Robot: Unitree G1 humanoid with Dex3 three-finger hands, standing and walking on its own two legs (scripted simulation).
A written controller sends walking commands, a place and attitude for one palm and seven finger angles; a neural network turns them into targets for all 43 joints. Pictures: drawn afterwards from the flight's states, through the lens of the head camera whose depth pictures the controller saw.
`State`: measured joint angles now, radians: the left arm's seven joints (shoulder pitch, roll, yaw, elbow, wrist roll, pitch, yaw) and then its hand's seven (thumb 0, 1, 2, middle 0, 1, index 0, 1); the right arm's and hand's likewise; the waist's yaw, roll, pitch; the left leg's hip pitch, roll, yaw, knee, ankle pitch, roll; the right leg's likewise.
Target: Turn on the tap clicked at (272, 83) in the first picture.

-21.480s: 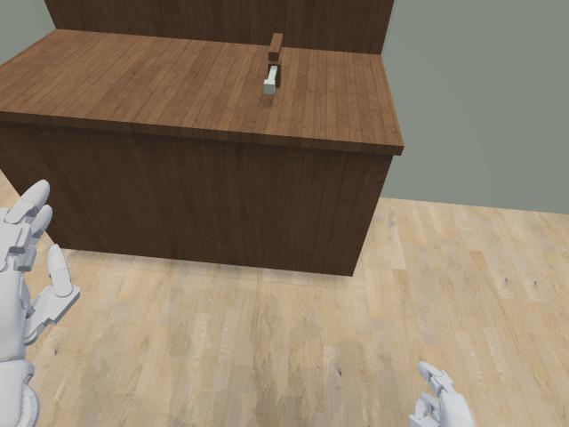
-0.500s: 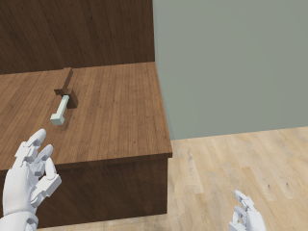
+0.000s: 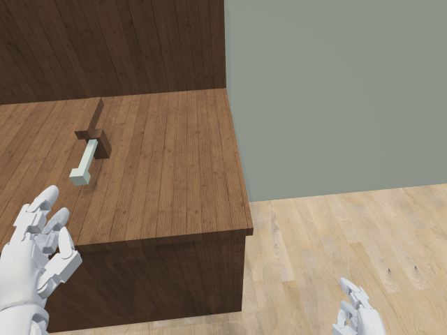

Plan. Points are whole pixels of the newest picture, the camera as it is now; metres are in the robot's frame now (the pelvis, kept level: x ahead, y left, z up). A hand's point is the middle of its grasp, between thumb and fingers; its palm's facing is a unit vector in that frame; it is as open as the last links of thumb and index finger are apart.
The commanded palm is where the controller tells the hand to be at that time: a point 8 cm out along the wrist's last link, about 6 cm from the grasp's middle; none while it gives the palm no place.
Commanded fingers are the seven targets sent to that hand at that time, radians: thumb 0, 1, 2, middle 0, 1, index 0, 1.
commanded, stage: reach beside the lever's end, fingers flat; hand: left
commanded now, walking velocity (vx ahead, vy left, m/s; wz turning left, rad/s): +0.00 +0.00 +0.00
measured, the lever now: (80, 176) +0.38 +0.37 +0.05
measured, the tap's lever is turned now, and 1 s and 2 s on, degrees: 0 0 0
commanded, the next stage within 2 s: none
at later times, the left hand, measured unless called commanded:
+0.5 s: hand (65, 233) +0.23 +0.29 +0.11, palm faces +0.45 -0.89 -0.12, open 7.4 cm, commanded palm +0.18 +0.33 +0.11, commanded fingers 0.00 0.90 0.90 -0.19 -0.26 -0.19 -0.26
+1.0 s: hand (61, 213) +0.27 +0.33 +0.08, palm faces +0.48 -0.87 -0.12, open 7.6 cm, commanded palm +0.23 +0.37 +0.08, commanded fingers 0.00 0.90 0.90 -0.17 -0.20 -0.17 -0.20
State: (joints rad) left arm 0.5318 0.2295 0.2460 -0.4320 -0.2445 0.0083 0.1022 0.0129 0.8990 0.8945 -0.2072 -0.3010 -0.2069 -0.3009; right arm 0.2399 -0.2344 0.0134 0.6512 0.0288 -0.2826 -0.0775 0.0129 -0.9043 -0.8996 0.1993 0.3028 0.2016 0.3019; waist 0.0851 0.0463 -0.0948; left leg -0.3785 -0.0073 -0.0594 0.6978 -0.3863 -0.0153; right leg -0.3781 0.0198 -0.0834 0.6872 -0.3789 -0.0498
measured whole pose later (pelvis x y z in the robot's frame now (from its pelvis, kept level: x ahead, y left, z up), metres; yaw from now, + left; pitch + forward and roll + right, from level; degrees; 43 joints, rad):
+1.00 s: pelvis -0.02 +0.02 +0.00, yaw -2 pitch +7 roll -1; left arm 0.00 0.36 0.47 0.29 -0.24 -0.15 -0.01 0.01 0.90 0.89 -0.18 -0.22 -0.18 -0.22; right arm 0.22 -0.25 0.01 0.71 0.02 -0.20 -0.09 0.01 -0.90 -0.90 0.20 0.30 0.20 0.30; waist 0.02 0.03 -0.07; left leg -0.49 -0.01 -0.03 0.73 -0.37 0.01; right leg -0.49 0.02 -0.06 0.69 -0.33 -0.03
